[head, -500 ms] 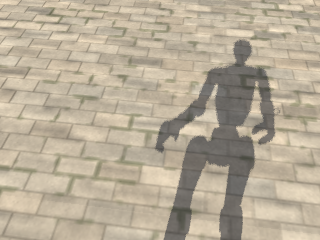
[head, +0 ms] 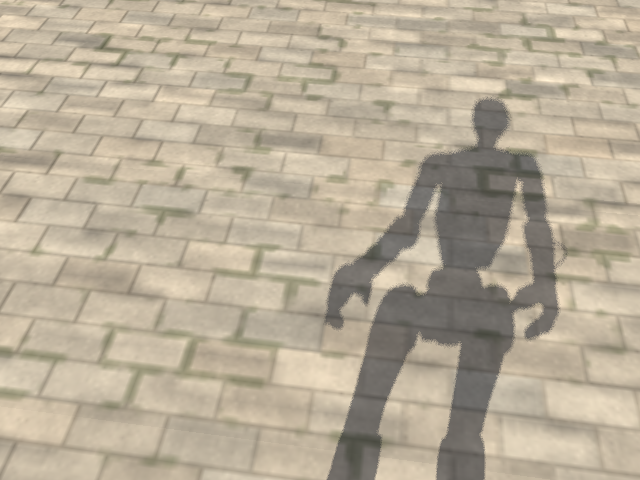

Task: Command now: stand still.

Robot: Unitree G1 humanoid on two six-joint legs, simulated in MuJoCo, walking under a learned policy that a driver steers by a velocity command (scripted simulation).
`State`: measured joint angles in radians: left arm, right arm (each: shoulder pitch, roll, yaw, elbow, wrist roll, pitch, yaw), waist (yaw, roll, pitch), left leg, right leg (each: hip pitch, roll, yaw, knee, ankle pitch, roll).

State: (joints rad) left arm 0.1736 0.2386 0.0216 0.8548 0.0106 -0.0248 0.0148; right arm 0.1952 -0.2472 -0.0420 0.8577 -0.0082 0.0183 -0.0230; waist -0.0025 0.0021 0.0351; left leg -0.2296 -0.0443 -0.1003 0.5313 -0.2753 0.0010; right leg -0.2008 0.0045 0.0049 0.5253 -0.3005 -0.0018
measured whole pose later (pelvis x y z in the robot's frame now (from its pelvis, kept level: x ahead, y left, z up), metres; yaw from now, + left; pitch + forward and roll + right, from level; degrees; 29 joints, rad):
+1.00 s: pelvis +0.17 +0.03 +0.01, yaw +0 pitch +1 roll +0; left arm 0.04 0.28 0.03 0.86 -0.02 -0.08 -0.03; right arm 0.45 -0.20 -0.02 1.05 0.00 -0.08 -0.01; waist -0.09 -0.04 0.01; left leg 0.10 -0.04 0.02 0.16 -0.28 0.04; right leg -0.65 -0.09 -0.01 0.65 0.01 0.00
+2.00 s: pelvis +0.76 +0.04 +0.01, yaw -9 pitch +0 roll +2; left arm 0.18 0.28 0.07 0.89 -0.02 -0.04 -0.01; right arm 0.30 -0.25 -0.06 0.95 -0.02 -0.11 0.00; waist -0.04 -0.04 0.02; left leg -0.03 -0.04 0.20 0.23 -0.21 0.05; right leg -0.70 -0.12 0.07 0.88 -0.02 -0.02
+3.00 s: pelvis +1.17 -0.11 +0.00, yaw -31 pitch +0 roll +1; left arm 0.22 0.25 0.05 0.82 0.02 0.04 0.03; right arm 0.14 -0.22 -0.02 0.83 -0.02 -0.02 0.01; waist -0.01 0.00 0.03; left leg -0.36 -0.03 0.01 0.50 -0.14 0.02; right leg -0.27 -0.03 0.07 0.58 -0.30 0.02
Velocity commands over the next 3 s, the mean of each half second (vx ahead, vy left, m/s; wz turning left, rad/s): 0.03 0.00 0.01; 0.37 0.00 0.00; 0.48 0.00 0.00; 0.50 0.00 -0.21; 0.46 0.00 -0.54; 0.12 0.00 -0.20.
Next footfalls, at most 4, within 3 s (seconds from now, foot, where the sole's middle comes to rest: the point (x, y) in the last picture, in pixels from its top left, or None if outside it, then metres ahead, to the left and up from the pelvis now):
1.14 right None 0.46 -0.10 -0.77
1.68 left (275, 371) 0.76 0.13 -0.77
2.22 right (385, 281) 1.03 -0.14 -0.77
2.66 left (354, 200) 1.33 -0.07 -0.77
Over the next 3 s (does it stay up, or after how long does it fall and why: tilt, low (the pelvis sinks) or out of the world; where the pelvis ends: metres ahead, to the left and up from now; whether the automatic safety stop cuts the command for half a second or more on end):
stays up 1.17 -0.11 0.00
